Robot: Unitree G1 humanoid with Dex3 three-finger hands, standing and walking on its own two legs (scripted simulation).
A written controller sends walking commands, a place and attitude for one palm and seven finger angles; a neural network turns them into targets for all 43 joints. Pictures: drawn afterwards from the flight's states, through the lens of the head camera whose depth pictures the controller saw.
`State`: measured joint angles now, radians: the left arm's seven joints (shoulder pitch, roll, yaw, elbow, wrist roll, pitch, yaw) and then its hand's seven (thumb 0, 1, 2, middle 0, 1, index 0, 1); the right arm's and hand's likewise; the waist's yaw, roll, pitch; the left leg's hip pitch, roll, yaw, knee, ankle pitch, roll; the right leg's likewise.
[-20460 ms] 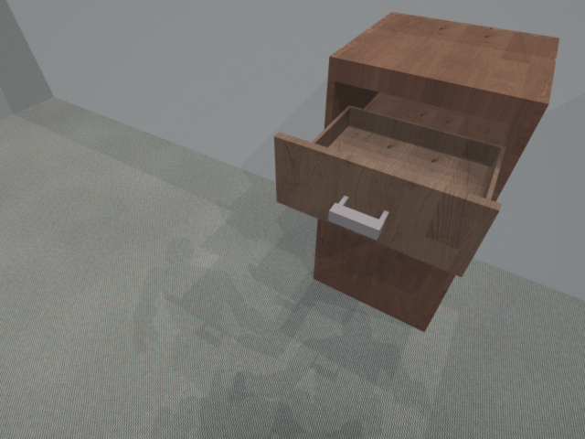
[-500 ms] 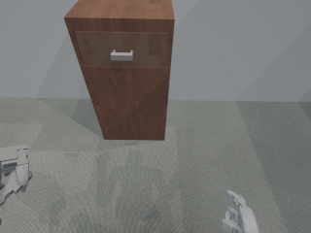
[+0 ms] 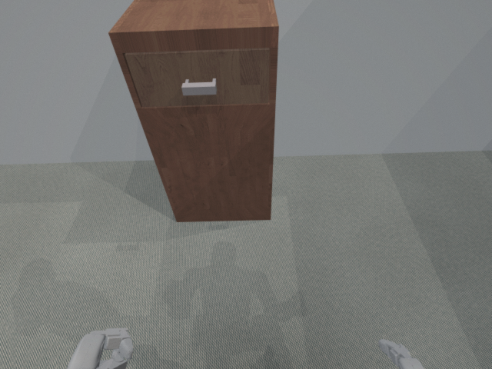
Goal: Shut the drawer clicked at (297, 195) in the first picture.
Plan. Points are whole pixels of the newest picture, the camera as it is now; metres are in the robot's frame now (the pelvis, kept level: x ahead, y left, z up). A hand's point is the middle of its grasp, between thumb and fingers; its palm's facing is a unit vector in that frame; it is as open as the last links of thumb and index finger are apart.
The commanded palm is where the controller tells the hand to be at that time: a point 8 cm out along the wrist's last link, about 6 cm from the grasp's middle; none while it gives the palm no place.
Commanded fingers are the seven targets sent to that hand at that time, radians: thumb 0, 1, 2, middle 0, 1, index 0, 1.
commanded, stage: let the arm hang, fingers relaxed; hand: left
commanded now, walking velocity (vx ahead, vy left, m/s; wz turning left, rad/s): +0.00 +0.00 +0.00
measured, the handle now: (200, 85) +0.90 +0.17 +0.01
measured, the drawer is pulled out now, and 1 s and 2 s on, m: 0.00 0.00 0.00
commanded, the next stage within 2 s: look to check the result in 0.90 s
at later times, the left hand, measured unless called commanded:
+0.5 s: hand out of the picture +0.00 +0.21 -0.15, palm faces +0.00 -0.96 -0.28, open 6.5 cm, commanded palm none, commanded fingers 0.00 0.90 0.90 -0.20 -0.30 -0.20 -0.30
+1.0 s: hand out of the picture +0.07 +0.17 -0.15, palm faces -0.01 -0.97 -0.24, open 7.4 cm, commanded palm none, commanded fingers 0.00 0.90 0.90 -0.20 -0.30 -0.20 -0.30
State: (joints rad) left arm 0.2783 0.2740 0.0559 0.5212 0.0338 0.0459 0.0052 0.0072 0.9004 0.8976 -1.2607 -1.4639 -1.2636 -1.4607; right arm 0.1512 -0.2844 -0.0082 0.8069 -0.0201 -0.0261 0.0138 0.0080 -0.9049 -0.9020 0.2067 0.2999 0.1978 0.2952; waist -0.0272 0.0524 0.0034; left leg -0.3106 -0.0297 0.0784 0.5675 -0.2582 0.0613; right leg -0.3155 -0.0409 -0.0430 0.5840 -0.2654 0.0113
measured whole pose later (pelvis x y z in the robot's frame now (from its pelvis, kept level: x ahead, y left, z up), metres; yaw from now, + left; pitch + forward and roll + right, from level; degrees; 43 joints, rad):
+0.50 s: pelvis +0.00 -0.01 +0.01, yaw +0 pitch -1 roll +0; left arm 0.26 0.24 0.01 1.12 0.01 0.01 0.01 0.01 0.90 0.90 -0.35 -0.48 -0.35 -0.47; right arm 0.29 -0.21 -0.01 1.10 -0.02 0.02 -0.01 0.01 -0.91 -0.90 0.21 0.30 0.20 0.29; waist -0.01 0.03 0.05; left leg -0.23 -0.01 0.07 0.43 -0.18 0.04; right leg -0.23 -0.02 -0.05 0.42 -0.18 -0.01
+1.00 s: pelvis +0.02 -0.03 +0.02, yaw +0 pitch -1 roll +0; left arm 0.16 0.20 0.01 1.13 0.01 -0.01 0.01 0.00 0.90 0.90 -0.20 -0.30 -0.20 -0.30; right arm 0.20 -0.22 -0.02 1.12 -0.02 0.00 -0.02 0.00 -0.91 -0.90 0.20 0.30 0.20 0.29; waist -0.02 0.02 0.06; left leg -0.16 0.00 0.06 0.36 -0.18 0.01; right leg -0.16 0.01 -0.06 0.37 -0.19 -0.03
